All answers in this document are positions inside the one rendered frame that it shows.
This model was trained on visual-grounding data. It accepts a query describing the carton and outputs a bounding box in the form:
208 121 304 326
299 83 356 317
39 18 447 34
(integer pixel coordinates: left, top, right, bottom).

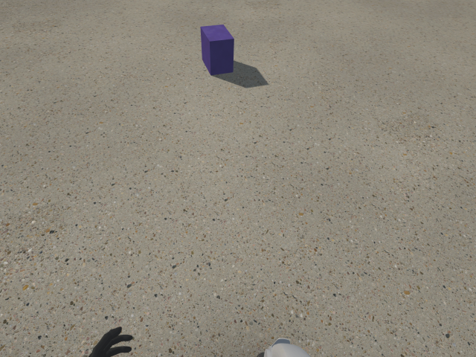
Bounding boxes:
201 25 234 75

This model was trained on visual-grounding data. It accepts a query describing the left robot hand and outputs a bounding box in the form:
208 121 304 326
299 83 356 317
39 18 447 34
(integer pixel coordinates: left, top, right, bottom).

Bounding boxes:
89 327 132 357

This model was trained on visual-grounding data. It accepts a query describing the right robot shin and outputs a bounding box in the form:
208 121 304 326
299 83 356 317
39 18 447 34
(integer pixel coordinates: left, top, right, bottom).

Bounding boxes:
272 338 290 347

